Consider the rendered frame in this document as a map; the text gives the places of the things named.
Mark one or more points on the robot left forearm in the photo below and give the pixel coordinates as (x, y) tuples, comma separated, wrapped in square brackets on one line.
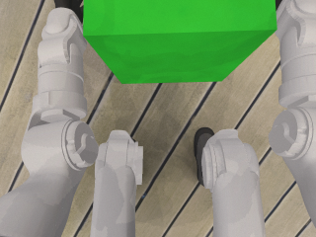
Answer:
[(60, 71)]

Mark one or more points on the carton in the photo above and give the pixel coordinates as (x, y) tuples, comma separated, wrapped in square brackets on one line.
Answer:
[(176, 41)]

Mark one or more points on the robot left shin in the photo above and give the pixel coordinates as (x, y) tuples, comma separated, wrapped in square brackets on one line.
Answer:
[(103, 148)]

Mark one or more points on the robot right upper arm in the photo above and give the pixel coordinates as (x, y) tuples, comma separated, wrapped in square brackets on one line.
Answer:
[(293, 137)]

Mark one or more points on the robot left upper arm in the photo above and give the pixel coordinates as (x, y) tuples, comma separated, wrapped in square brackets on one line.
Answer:
[(56, 155)]

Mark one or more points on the robot left hand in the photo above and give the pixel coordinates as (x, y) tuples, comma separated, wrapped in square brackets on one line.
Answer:
[(73, 5)]

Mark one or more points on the right robot thigh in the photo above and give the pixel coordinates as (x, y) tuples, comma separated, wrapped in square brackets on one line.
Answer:
[(235, 190)]

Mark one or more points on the robot right forearm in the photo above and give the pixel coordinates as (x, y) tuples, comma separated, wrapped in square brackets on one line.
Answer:
[(296, 31)]

